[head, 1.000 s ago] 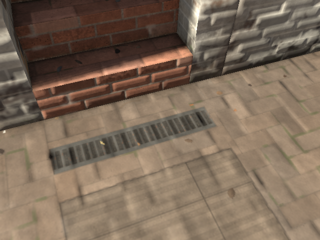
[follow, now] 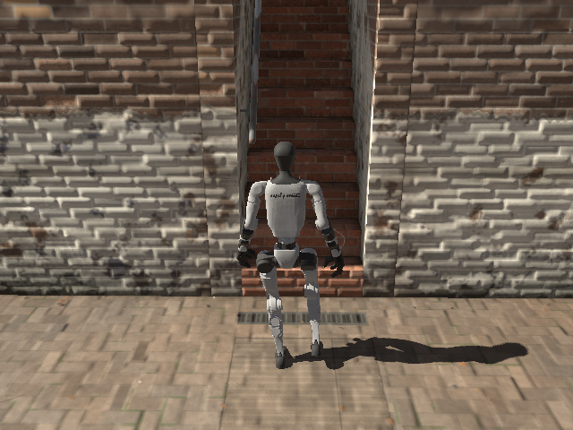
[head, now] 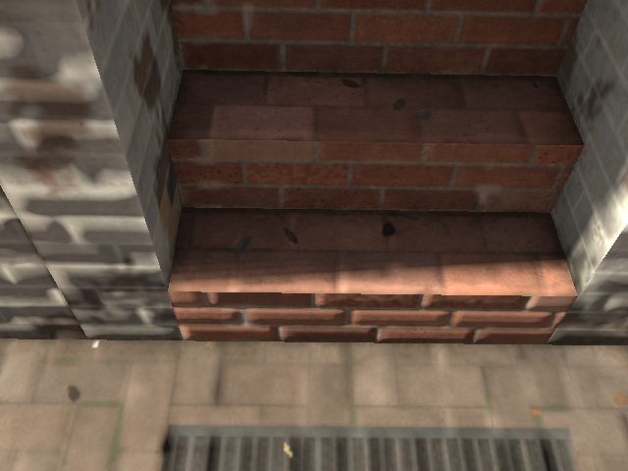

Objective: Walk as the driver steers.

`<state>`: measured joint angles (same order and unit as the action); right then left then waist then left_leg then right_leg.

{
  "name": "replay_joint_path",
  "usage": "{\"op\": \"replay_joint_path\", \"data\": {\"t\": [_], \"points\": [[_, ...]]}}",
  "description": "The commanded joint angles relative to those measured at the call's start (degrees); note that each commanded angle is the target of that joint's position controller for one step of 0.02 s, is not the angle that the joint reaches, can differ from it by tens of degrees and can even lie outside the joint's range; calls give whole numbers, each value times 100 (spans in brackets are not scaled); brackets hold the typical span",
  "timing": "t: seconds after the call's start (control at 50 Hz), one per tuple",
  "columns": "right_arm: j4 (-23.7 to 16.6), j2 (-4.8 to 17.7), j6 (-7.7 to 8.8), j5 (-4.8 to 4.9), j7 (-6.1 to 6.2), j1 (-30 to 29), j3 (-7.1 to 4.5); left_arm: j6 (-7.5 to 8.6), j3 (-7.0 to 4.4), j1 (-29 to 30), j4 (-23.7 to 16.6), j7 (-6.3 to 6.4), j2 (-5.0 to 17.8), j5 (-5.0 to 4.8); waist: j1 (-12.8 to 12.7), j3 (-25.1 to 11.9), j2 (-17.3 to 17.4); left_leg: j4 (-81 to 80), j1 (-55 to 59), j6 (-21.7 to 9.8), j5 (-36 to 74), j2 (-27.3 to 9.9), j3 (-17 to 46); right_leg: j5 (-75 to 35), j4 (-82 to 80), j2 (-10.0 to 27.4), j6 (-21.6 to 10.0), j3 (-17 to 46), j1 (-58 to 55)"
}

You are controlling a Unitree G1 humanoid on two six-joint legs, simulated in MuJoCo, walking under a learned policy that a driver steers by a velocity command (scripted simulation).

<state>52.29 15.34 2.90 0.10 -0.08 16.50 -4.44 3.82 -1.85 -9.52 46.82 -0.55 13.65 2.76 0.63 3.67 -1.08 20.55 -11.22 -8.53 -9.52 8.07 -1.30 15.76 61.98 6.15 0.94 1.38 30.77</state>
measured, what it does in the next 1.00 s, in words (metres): walks ahead: right foot, then left foot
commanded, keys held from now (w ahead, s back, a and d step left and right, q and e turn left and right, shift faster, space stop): w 0.04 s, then w+e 0.60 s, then w+q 0.36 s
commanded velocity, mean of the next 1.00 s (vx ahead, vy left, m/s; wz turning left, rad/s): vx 0.50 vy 0.00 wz -0.13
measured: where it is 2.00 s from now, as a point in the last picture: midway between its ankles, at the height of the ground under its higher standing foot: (380, 420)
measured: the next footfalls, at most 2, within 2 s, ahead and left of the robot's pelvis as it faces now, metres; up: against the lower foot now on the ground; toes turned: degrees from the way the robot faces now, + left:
right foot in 0.36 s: +0.40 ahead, -0.13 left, +0.00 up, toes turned -6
left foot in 0.84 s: +0.59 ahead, +0.01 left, +0.00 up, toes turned -12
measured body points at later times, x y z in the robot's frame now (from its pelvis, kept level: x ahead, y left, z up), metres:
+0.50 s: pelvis +0.30 -0.07 -0.01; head +0.33 -0.07 +0.44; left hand +0.43 +0.19 -0.14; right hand +0.33 -0.32 -0.15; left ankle +0.19 +0.06 -0.63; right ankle +0.36 -0.12 -0.74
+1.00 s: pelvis +0.52 -0.06 +0.00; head +0.53 -0.05 +0.45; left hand +0.68 +0.14 -0.13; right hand +0.53 -0.32 -0.13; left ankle +0.55 +0.02 -0.74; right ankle +0.44 -0.16 -0.59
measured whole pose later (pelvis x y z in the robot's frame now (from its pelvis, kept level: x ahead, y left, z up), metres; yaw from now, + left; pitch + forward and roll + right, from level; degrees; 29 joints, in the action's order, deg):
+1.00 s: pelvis +0.52 -0.06 +0.00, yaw -9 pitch +1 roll +0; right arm 53.7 11.8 4.8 -1.0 1.8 17.9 -1.1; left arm 3.9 -1.1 -11.7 47.8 0.4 10.2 3.7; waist 0.1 -1.3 -2.1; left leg 24.8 -14.7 -4.5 -11.3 3.7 1.3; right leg 18.1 83.2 -2.2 -1.0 -0.4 33.9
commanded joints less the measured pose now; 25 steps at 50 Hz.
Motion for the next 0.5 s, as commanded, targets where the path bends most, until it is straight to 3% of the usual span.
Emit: {"op": "replay_joint_path", "data": {"t": [0.02,0.14,0.16,0.22,0.24,0.26,0.3,0.34,0.36,0.38,0.4,0.42,0.44,0.46,0.48,0.5], "points": [[-125,763,234,49,-2,225,-150,-126,-41,-151,-237,-71,339,38,-94,-233,159,-1212,330,-624,1769,-1556,1389,-601,-497,72,97,-198,421],[254,668,413,11,-20,720,-92,-99,-30,831,-447,-152,449,-100,274,-102,462,-1355,1209,-85,2088,-1509,861,-1830,-1690,34,-121,-378,998],[296,439,380,-43,-30,817,-3,-75,-26,1160,-483,-209,462,-36,402,-9,381,-1394,1305,1,2072,-1516,769,-2012,-1881,-4,-171,-444,1088],[382,562,362,-123,32,913,21,-38,51,1588,-597,-296,361,-84,482,213,457,-1569,1578,54,2416,-1650,531,-2036,-2666,-203,-349,-590,918],[438,499,333,-157,62,955,60,-27,54,1633,-613,-296,357,-102,467,258,445,-1510,1765,74,2765,-1713,414,-1956,-2878,-265,-424,-603,840],[466,562,349,-174,100,924,53,-6,60,1569,-628,-299,385,-142,373,214,465,-1421,1887,88,3191,-1772,272,-1811,-3122,-374,-543,-614,611],[455,664,363,-224,150,699,57,13,28,1226,-493,-215,457,-123,153,0,607,-716,1917,259,5005,-1787,82,-1277,-3354,-814,-701,-796,-121],[429,832,334,-247,199,607,42,88,-88,-56,-67,-109,752,-109,-384,-795,712,988,2025,354,6094,-1777,-33,-893,-3548,-1169,-919,-876,-1305],[391,789,367,-169,230,526,86,142,-153,-1002,230,3,850,-28,-797,-1285,561,2187,1313,338,5164,-1698,-158,-1045,-3731,-919,-1153,-574,-2518],[137,540,452,31,207,574,202,106,-356,-1802,346,111,1448,106,-978,-1925,-253,4266,-659,535,3015,-1240,-455,-1071,-3421,383,-1798,1230,-4377],[94,485,467,-21,119,920,187,6,-497,-1578,380,74,1737,37,-572,-2525,-1273,6213,-2283,767,-1828,-106,-117,-1963,-4094,1468,-2708,3892,-5191],[118,656,476,-121,70,600,191,-27,-474,-1148,363,-27,1519,-112,-445,-2056,-404,6469,-2650,609,-1409,-581,644,-1513,-4340,1211,-2571,3640,-4777],[-45,584,530,-159,8,100,233,-14,-424,-773,276,-80,1225,-166,-393,-1359,-24,6109,-2696,632,-955,-883,693,-1399,-4457,1092,-2344,2802,-3889],[-96,553,533,-189,14,-84,237,11,-328,-574,255,-67,849,-188,-194,-742,402,5608,-2499,664,-732,-1066,558,-1863,-4736,893,-2113,2357,-2969],[-247,520,454,-308,17,-311,257,58,-276,-569,322,-44,708,-212,-64,-479,512,5194,-2268,758,-706,-1162,540,-2305,-4842,710,-1981,2140,-2449],[-266,460,360,-415,-16,-266,286,60,-240,-577,362,-7,667,-269,38,-462,413,4843,-1988,841,-632,-1189,504,-2593,-4867,496,-1873,1813,-2130]]}}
